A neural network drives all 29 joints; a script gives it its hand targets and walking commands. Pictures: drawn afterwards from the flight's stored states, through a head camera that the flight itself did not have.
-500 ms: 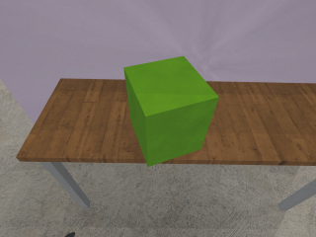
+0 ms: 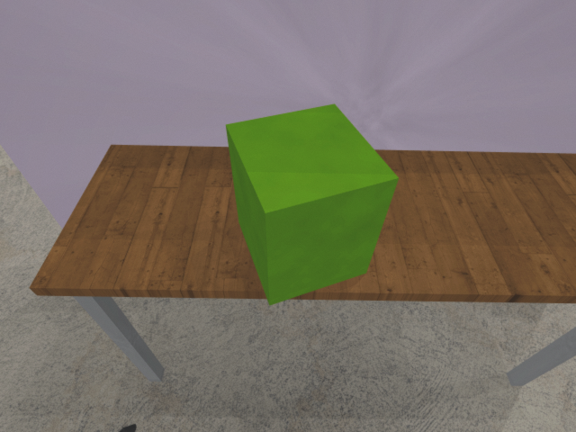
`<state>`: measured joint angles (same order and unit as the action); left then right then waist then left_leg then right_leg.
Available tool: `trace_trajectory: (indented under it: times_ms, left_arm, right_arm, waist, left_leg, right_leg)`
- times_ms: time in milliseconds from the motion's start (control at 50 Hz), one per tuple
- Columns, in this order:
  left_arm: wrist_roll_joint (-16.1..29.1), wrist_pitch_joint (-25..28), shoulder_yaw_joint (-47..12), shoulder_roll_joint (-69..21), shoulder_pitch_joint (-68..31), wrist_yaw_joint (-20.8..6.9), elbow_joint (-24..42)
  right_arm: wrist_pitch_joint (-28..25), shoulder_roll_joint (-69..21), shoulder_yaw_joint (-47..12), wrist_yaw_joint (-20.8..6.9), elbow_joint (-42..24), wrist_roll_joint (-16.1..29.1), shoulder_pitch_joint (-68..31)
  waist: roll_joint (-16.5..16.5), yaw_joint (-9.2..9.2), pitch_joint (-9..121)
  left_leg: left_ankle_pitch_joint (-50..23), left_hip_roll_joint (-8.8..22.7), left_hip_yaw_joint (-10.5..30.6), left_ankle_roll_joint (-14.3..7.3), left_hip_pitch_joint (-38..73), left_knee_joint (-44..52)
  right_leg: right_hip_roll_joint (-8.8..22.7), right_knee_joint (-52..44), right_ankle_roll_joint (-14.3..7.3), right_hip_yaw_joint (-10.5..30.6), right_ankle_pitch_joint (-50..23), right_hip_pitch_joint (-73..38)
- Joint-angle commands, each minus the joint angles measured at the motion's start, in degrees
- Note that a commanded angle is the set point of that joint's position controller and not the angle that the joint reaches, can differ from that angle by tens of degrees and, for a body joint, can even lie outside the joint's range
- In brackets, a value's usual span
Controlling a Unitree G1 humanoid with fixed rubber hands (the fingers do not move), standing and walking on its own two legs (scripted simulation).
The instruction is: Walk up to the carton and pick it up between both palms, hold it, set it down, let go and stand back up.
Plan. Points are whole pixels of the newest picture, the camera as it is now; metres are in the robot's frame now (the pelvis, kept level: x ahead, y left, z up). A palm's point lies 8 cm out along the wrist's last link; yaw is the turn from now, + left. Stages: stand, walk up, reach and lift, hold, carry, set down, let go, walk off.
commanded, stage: stand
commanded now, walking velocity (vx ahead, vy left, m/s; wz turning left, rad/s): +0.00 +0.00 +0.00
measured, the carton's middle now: (301, 205) +0.48 -0.01 +0.02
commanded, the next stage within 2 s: walk up in 0.42 s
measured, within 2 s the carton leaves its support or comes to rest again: neither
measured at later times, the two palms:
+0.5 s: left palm out of the picture +0.09 +0.25 -0.12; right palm out of the picture +0.08 -0.26 -0.12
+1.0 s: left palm out of the picture +0.10 +0.26 -0.12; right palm out of the picture +0.11 -0.29 -0.12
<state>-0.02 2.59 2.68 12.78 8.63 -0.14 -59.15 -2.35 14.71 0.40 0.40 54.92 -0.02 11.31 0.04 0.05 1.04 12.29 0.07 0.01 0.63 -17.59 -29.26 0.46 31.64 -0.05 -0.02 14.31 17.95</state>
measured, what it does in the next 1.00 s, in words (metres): stands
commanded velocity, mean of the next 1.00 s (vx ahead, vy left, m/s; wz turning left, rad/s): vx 0.00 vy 0.00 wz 0.00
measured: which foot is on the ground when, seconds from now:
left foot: down 0.00-0.94, up 0.96-1.00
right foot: down 0.00-1.00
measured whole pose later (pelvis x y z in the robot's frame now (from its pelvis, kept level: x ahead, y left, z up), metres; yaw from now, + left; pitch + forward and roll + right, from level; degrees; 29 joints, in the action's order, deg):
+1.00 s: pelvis +0.04 -0.01 +0.00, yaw +0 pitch +0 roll +1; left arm 0.0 3.4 2.8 14.9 12.1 -1.4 -56.9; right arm -3.4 17.5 0.8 0.2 55.0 0.0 11.9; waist -0.1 0.3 -0.1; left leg 20.3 0.2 -0.4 -0.5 -17.4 -40.0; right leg 0.2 34.3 -1.2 -0.3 19.0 14.7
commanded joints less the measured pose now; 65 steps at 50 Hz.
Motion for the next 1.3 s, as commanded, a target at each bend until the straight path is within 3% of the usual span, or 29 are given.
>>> trace_trajectory:
  times_ms: [0,80,320,340,420,540,580,600,640,700,740,760,780,800,860,880,900,920,940,980,1000,1080,1100,1120,1140,1160,1180,1200,1280]
  left_arm:
    - [-1.5,1.2,3.0,15.3,-2.4,0.2,2.2]
    - [-1.5,1.1,3.4,16.7,-3.3,0.4,1.9]
    - [-1.7,1.4,3.3,17.0,-2.6,0.4,2.0]
    - [-1.6,1.2,3.5,17.1,-3.3,0.5,2.2]
    - [-1.4,1.5,2.8,15.5,-1.3,0.1,1.3]
    - [-1.5,0.8,2.6,15.0,-2.6,0.2,1.7]
    - [-1.3,1.0,2.7,15.2,-2.0,0.3,1.6]
    - [-2.7,0.6,3.6,18.1,0.1,-0.6,4.8]
    - [-2.9,-0.2,4.0,18.7,0.7,-1.2,5.0]
    - [-3.3,0.1,3.7,18.2,-0.4,-1.4,6.6]
    - [-3.1,0.2,3.7,17.1,0.2,-1.7,6.6]
    - [-3.3,0.3,3.8,16.0,0.4,-1.6,7.6]
    - [-3.3,0.4,4.0,17.2,0.8,-1.5,7.8]
    - [-3.2,0.8,4.3,17.7,2.2,-1.6,8.1]
    - [-3.0,1.4,3.9,15.4,6.4,-1.6,7.2]
    - [-3.3,1.8,4.0,16.3,9.1,-1.0,5.3]
    - [-3.3,2.3,4.6,20.9,12.0,-0.7,4.4]
    - [-2.6,2.3,5.3,23.0,12.2,-0.2,4.0]
    - [-2.6,2.2,5.3,23.7,13.1,-0.3,4.5]
    - [-2.3,1.6,5.8,24.8,8.9,0.0,6.8]
    - [-2.3,1.0,5.5,23.1,7.5,-0.1,7.7]
    - [-2.0,0.9,5.3,23.0,10.4,-0.2,8.2]
    - [-1.6,0.2,4.9,22.3,8.2,-0.1,8.9]
    - [-1.1,-0.1,4.4,21.2,3.7,0.0,10.2]
    - [-0.6,0.3,3.2,16.8,3.5,0.0,12.6]
    - [-0.9,0.2,2.5,13.3,3.2,0.3,13.8]
    - [-1.1,-0.8,3.3,16.7,4.0,0.9,12.3]
    - [-1.0,-1.3,3.9,18.3,4.3,1.0,12.1]
    - [-1.3,-1.1,4.0,17.3,6.5,0.1,12.0]
  right_arm:
    - [-0.9,14.3,2.6,0.4,-0.9,-1.5,-4.1]
    - [-1.1,14.0,2.5,0.3,-1.0,-1.3,-4.4]
    - [-1.2,13.3,2.6,0.1,-0.8,-1.4,-3.1]
    - [-1.2,13.5,2.5,0.4,-0.6,-1.9,-3.2]
    - [-1.7,13.6,2.4,0.4,-0.4,-0.9,-3.0]
    - [-1.4,15.1,2.8,0.5,-0.2,-0.8,-2.4]
    - [-1.4,12.8,2.5,0.3,-0.9,-1.2,-1.8]
    - [-1.6,16.6,4.4,-0.1,-1.9,-1.8,0.0]
    - [-1.6,17.5,4.7,-0.4,-2.1,-2.1,0.0]
    - [-2.3,18.4,5.2,0.1,-2.8,-3.0,1.7]
    - [-3.2,19.8,5.5,0.1,-1.3,-2.9,4.9]
    - [-3.2,21.0,5.9,0.4,-1.5,-2.9,6.3]
    - [-3.3,22.3,6.1,0.3,-1.4,-2.9,6.6]
    - [-3.3,21.1,5.8,0.4,-2.5,-2.7,4.7]
    - [-2.4,20.0,5.5,0.1,-3.3,-3.0,0.9]
    - [-2.0,18.1,5.1,0.0,-4.1,-2.4,-0.9]
    - [-2.0,15.3,4.5,0.0,-5.1,-1.6,-1.9]
    - [-1.9,13.7,3.9,0.0,-6.7,-1.1,-4.2]
    - [-1.4,14.3,3.6,0.3,-6.9,-1.2,-4.4]
    - [-1.8,16.4,4.0,0.0,-7.3,-1.4,-3.5]
    - [-2.0,16.1,4.3,-0.3,-7.5,-1.5,-3.2]
    - [-2.9,14.7,4.5,-0.3,-6.5,-1.6,-0.6]
    - [-3.3,14.6,4.7,0.1,-5.6,-1.6,1.7]
    - [-3.6,15.2,5.2,0.8,-3.7,-1.6,8.7]
    - [-4.2,18.8,6.5,1.3,-2.7,-2.1,12.6]
    - [-4.1,24.1,7.4,1.7,-2.7,-2.6,12.8]
    - [-3.9,23.4,6.7,1.7,-2.3,-1.1,10.7]
    - [-3.8,22.6,6.7,1.5,-2.8,-0.7,9.6]
    - [-3.2,20.9,5.9,1.3,-4.8,-1.7,6.2]
  waist:
    - [0.9,0.4,1.6]
    - [2.9,-0.05,2.1]
    - [-1.0,-0.56,1.5]
    - [2.2,0.07,0.9]
    - [-1.2,0.09,3.7]
    - [1.6,-0.09,0.6]
    - [-0.9,-0.87,2.7]
    - [3.9,-0.11,5.9]
    - [5.3,0.06,0.5]
    - [-0.6,-0.8,-4.1]
    - [-4.5,-2.21,0.1]
    - [-6.4,-2.28,-0.6]
    - [-6.7,-2.49,-0.3]
    - [-2.3,-1.08,0.1]
    - [-6.8,1.49,-0.7]
    - [-2.1,2.68,2.7]
    - [8.5,2.8,6.6]
    - [12.4,3.69,2.5]
    - [10.7,3.83,-0.2]
    - [7.5,2.25,-8.2]
    - [6.5,1.95,-9.3]
    - [11.0,1.88,-6.4]
    - [11.4,0.5,-2.6]
    - [6.8,-3.28,1.5]
    - [-0.3,-5.05,6.6]
    - [-11.4,-4.07,5.6]
    - [-4.5,-3.2,4.6]
    - [-1.7,-3.46,2.1]
    - [-4.5,-1.23,1.4]
  left_leg:
    - [-0.9,6.5,5.5,-3.1,6.9,7.3]
    - [-1.6,6.8,5.8,-3.2,7.3,7.3]
    - [-3.8,7.1,5.4,-3.2,6.2,8.1]
    - [-3.8,7.3,6.3,-3.6,5.7,7.8]
    - [-6.0,7.0,5.9,-2.9,8.2,8.0]
    - [-4.7,6.5,5.0,-2.5,6.7,7.2]
    - [-2.9,6.5,5.0,-2.9,6.9,7.1]
    - [10.4,4.2,2.1,-3.5,6.4,3.4]
    - [23.5,4.0,5.4,-4.1,1.7,5.0]
    - [23.1,6.6,8.8,-5.2,3.3,9.3]
    - [17.3,14.1,20.6,-9.6,16.4,13.5]
    - [12.7,17.9,22.8,-11.4,18.6,13.7]
    - [10.3,20.2,22.8,-13.3,18.5,13.1]
    - [9.8,19.7,22.9,-13.5,16.3,12.7]
    - [-0.2,14.0,10.9,-9.8,8.5,6.1]
    - [-4.5,10.4,6.9,-7.3,6.0,-0.4]
    - [-2.5,3.1,-0.2,-3.7,-1.1,-12.3]
    - [11.1,-1.5,-4.5,-1.4,-15.5,-16.0]
    - [20.8,-0.9,-1.2,-1.9,-18.6,-19.0]
    - [21.2,0.8,-0.1,-2.4,-16.7,-24.6]
    - [20.6,1.8,0.3,-2.4,-15.4,-20.0]
    - [14.6,0.6,-2.8,-2.6,-8.4,-8.5]
    - [9.8,-1.3,-5.0,-2.4,-1.7,0.2]
    - [-1.8,-1.3,-5.5,-2.7,9.8,8.9]
    - [-11.9,8.1,7.9,-5.5,23.4,8.6]
    - [-29.6,19.1,24.0,-10.5,32.1,8.5]
    - [-27.3,21.7,25.4,-14.1,27.6,7.6]
    - [-23.5,21.6,22.1,-15.4,20.7,6.7]
    - [-26.4,16.1,14.9,-14.0,20.4,4.9]
  right_leg:
    - [6.7,-12.3,-1.2,7.3,-2.0,-3.6]
    - [6.6,-13.1,-1.0,7.0,-1.8,-4.4]
    - [7.1,-11.5,-1.9,7.2,-4.0,-5.9]
    - [6.8,-11.2,-1.8,7.3,-4.6,-5.9]
    - [6.4,-10.9,-2.0,6.6,-6.6,-7.4]
    - [6.9,-12.7,-1.8,7.1,-6.2,-4.9]
    - [7.8,-12.6,-2.2,8.2,-3.0,-5.5]
    - [5.9,-11.5,-4.0,7.1,14.9,-5.2]
    - [5.6,-12.1,-5.0,9.9,27.5,0.0]
    - [4.4,-6.1,-4.3,7.6,22.3,5.6]
    - [1.2,4.8,-2.3,1.8,11.6,13.8]
    - [0.8,8.7,-1.4,-0.8,13.6,17.9]
    - [2.5,10.1,-1.2,1.8,14.5,17.9]
    - [3.1,9.4,-1.6,2.1,14.1,14.3]
    - [1.3,-6.1,-3.2,-1.1,8.9,2.5]
    - [1.8,-10.3,-3.8,2.1,3.8,-4.8]
    - [8.7,-13.1,-5.8,13.4,-4.2,-14.6]
    - [14.2,-12.7,-9.2,20.4,-12.5,-23.5]
    - [17.3,-13.2,-11.7,24.9,-12.3,-21.9]
    - [18.7,-15.6,-15.2,23.0,-7.5,-11.4]
    - [16.2,-15.6,-13.7,21.3,-6.3,-11.5]
    - [13.5,-7.0,-12.4,14.0,-25.8,-14.5]
    - [9.5,-2.2,-10.2,8.4,-28.1,-15.4]
    - [8.1,4.4,-7.7,5.7,-27.5,-11.0]
    - [2.7,16.1,-3.4,3.3,-16.6,-0.3]
    - [-3.2,24.6,-1.2,-0.3,7.0,15.7]
    - [-1.6,23.7,-0.9,4.0,20.8,15.5]
    - [0.7,24.9,-1.1,5.6,20.4,12.3]
    - [1.9,18.4,-0.8,1.9,17.5,12.4]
